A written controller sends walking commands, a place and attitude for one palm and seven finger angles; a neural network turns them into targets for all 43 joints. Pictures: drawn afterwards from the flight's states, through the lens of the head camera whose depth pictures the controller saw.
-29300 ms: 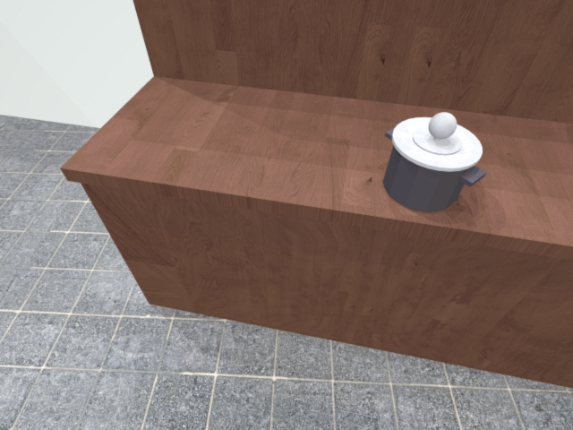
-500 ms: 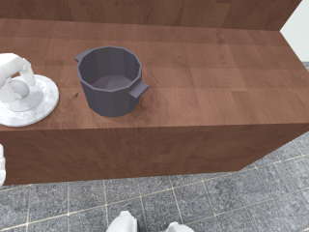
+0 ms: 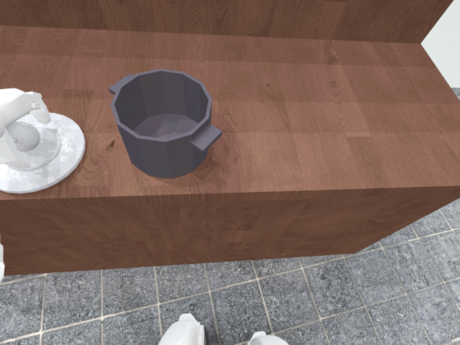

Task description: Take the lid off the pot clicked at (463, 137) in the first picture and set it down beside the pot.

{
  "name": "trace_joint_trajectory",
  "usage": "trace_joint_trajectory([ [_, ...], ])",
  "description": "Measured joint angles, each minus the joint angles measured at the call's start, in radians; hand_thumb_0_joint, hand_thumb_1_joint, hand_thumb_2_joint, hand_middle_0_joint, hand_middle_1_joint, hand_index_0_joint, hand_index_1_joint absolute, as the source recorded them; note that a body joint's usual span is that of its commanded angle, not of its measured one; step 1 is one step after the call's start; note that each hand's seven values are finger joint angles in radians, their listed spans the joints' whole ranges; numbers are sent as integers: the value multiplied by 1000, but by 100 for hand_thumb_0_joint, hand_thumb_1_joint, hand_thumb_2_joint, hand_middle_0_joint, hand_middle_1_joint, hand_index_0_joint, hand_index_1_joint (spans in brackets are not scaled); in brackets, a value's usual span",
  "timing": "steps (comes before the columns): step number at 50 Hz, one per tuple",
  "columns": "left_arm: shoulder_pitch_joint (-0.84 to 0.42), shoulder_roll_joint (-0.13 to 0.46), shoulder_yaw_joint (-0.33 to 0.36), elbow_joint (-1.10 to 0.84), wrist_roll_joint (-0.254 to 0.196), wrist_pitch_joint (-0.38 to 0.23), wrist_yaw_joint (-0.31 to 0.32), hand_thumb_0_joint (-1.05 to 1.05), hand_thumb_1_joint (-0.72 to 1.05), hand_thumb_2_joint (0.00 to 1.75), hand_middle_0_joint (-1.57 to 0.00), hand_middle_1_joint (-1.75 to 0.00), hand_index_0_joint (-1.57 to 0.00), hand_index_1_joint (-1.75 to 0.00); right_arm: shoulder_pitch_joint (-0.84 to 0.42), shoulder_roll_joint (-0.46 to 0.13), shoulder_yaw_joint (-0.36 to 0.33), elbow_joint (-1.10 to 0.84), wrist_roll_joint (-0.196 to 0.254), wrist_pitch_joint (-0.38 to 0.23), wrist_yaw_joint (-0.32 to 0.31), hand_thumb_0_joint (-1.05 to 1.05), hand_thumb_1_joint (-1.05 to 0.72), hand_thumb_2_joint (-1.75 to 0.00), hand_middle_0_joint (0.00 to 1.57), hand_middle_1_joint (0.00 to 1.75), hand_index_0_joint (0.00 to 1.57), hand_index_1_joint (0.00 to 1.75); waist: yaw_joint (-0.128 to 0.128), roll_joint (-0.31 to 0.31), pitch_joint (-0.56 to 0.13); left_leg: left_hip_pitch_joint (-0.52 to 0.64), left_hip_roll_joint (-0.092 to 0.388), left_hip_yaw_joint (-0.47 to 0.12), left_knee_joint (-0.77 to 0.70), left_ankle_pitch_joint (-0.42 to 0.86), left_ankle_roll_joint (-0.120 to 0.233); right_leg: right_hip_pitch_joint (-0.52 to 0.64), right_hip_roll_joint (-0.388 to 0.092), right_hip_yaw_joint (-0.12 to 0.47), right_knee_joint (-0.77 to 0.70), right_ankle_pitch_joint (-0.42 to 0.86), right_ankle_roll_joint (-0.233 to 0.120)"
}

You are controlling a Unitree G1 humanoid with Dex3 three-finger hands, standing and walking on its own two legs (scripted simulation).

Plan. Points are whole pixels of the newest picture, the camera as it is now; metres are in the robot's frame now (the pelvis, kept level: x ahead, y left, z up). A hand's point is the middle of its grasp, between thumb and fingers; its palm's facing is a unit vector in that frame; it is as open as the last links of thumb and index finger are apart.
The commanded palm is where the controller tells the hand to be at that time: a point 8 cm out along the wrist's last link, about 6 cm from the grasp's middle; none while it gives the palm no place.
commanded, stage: open the fingers wide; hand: left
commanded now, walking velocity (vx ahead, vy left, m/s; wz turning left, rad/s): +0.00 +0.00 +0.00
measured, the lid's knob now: (22, 136) +0.47 +0.35 +0.03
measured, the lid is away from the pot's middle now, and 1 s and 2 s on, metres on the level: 0.25 0.25 0.25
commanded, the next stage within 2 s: raise the empty hand in 0.06 s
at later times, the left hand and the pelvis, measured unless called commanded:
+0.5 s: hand out of the picture +0.45 +0.36 +0.09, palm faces -0.38 -0.10 -0.92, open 11.0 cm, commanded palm +0.48 +0.34 +0.16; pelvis +0.00 +0.01 +0.00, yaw +0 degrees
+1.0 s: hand out of the picture +0.45 +0.35 +0.14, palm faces -0.34 -0.10 -0.93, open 11.0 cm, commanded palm +0.47 +0.34 +0.21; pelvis +0.00 +0.02 +0.01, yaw +1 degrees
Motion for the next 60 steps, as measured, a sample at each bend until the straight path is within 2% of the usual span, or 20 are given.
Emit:
trace_joint_trajectory([
  [5, 2, -2, 5, -20, 3, -15, 7, 0, 0, 67, -38, -85, -37, -85, -2, 3, -1, -2, -2, -2, -3, 0, -90, -90, 21, 30, 20, 30, 1, -1, -1, 3, -2, -2, -1, 1, 1, 6, -1, -2, -5, 2, 0],
  [11, -18, 4, -9, 12, 6, 4, 16, 0, 0, 66, -37, -85, -37, -85, -7, 2, 4, -9, 0, -2, 1, 0, -90, -90, 21, 30, 20, 30, -1, -4, 4, -7, -4, 1, 3, 4, 7, -6, -4, 0, 3, 2, 3],
  [14, -2, -9, -12, -51, 12, 4, 8, 0, -1, 66, -37, -85, -37, -85, 1, 3, -4, -7, -5, -4, -2, 0, -90, -90, 21, 30, 20, 30, 9, 2, 10, -2, -6, -3, -3, 9, 7, 3, -5, -4, -8, 8, 1],
  [17, -7, -19, -2, -66, -4, -9, 9, 0, -1, 67, -37, -85, -37, -85, 5, 3, -3, 3, -5, -4, -6, 0, -90, -90, 21, 30, 20, 30, 13, 6, 4, 12, -9, -4, -12, 12, 10, 18, -8, -5, -20, 12, 1],
  [22, -63, -8, -37, 4, -5, 38, 18, 0, -1, 67, -37, -85, -37, -85, 5, 6, 2, 1, 3, -6, 0, 0, -90, -90, 21, 30, 20, 30, 3, -1, -7, 27, -13, 1, -22, 15, 14, 30, -12, 1, -24, 12, 1],
  [25, -61, -17, -56, -13, -1, 57, 5, 0, -1, 67, -37, -85, -37, -85, 12, 4, -4, -4, 2, -7, 3, 0, -90, -90, 21, 30, 20, 30, 8, 6, -4, 40, -15, 2, -32, 19, 15, 44, -13, 1, -35, 17, -6],
  [31, -54, -33, -52, -39, -21, 49, -32, 0, -1, 67, -37, -85, -37, -85, 14, 3, 1, 1, 6, -8, -6, 0, -90, -90, 21, 30, 20, 30, 12, 8, -4, 77, -19, 7, -56, 27, 21, 79, -19, 7, -57, 25, 0],
  [40, -93, -33, -76, -29, -14, 74, -29, 0, -1, 67, -37, -85, -37, -85, 12, 3, 0, -7, 7, -18, -2, 0, -90, -90, 21, 30, 20, 30, 16, 9, 2, 108, -27, 9, -86, 42, 23, 106, -26, 10, -78, 35, -8],
  [48, -118, -48, -103, -51, -30, 86, -62, 0, -1, 67, -37, -85, -37, -85, 10, 2, -1, 2, 8, -27, -8, 0, -90, -90, 21, 30, 20, 30, 26, 8, 5, 143, -34, 5, -114, 52, 23, 142, -32, 8, -105, 43, -8],
  [60, -169, -49, -111, -43, -25, 113, -89, 0, -1, 67, -37, -85, -37, -85, -3, -1, 1, -1, 6, -33, -3, 0, -90, -90, 21, 30, 20, 30, 22, 10, 11, 177, -39, 5, -144, 61, 20, 173, -37, 10, -130, 50, -2],
])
